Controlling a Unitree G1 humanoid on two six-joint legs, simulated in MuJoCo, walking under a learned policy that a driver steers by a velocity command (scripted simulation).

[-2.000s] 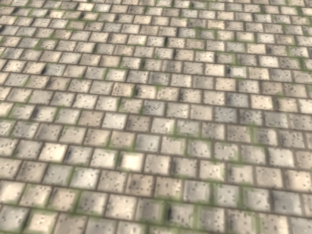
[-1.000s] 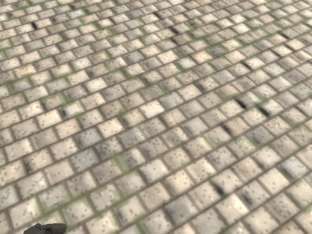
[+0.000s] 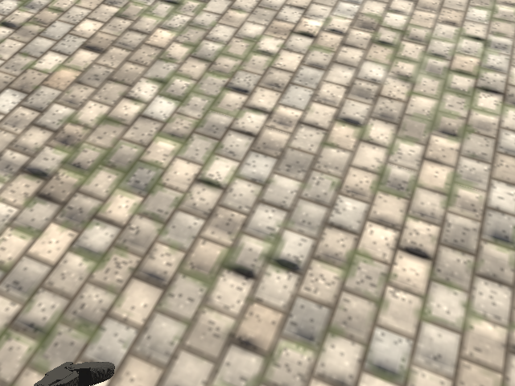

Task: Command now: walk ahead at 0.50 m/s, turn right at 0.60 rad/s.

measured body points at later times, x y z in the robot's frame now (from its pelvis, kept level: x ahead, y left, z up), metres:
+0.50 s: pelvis +0.28 -0.03 +0.00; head +0.32 -0.06 +0.45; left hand +0.42 +0.24 -0.10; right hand +0.45 -0.33 -0.07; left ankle +0.49 +0.05 -0.71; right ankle +0.18 -0.11 -0.73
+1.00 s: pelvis +0.41 -0.05 +0.00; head +0.41 -0.06 +0.45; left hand +0.61 +0.16 -0.11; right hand +0.45 -0.32 -0.12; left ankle +0.49 +0.04 -0.73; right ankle +0.36 -0.18 -0.73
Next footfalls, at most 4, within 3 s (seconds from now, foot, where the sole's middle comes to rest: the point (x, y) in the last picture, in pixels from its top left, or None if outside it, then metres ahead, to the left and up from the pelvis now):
0.08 right None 0.22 -0.12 -0.77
0.54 left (240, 357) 0.53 0.03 -0.77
0.86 right None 0.40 -0.19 -0.77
2.52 left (267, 249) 0.84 -0.08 -0.77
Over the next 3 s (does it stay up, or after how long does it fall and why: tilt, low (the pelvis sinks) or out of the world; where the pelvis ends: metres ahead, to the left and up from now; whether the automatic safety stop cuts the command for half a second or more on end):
stays up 0.89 -0.22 0.00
